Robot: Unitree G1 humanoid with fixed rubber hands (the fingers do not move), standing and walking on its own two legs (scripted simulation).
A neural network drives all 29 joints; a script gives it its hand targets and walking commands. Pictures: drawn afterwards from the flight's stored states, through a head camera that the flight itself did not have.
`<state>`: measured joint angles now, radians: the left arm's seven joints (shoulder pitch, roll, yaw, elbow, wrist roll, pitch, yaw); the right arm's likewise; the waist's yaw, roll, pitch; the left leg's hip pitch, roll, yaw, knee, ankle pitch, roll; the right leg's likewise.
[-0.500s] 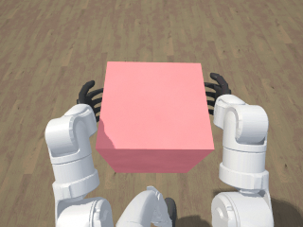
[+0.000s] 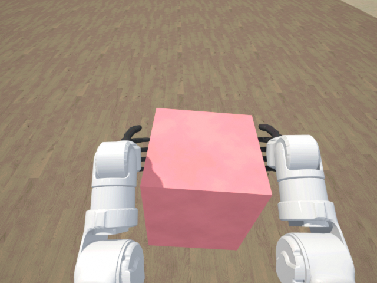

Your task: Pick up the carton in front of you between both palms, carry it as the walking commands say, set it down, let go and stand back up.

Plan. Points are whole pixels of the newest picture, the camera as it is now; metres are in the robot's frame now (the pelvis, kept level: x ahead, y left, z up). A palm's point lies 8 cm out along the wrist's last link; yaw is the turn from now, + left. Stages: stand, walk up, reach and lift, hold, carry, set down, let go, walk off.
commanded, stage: carry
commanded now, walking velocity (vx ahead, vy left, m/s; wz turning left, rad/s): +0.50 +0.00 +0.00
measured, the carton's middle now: (198, 182) +0.36 +0.01 +0.05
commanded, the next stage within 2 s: none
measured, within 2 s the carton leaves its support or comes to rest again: neither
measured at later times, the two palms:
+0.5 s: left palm (155, 95) +0.67 +0.15 +0.08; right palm (249, 103) +0.64 -0.14 +0.07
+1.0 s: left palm (173, 47) +0.99 +0.12 +0.10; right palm (243, 49) +1.01 -0.17 +0.09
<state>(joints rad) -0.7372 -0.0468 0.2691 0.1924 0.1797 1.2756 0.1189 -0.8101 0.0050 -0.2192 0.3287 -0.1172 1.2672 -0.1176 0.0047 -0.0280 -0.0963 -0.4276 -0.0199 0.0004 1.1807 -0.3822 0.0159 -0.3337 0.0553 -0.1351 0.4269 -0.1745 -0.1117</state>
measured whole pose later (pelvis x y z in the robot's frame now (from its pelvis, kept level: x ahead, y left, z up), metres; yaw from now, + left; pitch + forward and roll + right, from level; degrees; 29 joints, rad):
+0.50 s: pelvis +0.38 +0.03 +0.01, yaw -3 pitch +4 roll +0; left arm -0.21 -0.14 0.13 -0.21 0.16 1.19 0.10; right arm -0.22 0.14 -0.09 -0.20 -0.12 1.24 -0.18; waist -0.05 0.00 -0.09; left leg -0.26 0.00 0.22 0.33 -0.16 0.07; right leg -0.46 -0.04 -0.07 1.04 -0.36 0.01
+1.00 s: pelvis +0.72 -0.04 +0.01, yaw +1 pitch +4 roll +1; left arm -0.23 -0.15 0.11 -0.24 0.12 1.21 0.15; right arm -0.25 0.15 -0.12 -0.24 -0.15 1.24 -0.16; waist 0.03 0.02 -0.10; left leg -0.58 0.10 0.09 0.92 -0.26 0.00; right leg -0.21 -0.06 -0.24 0.34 -0.20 -0.04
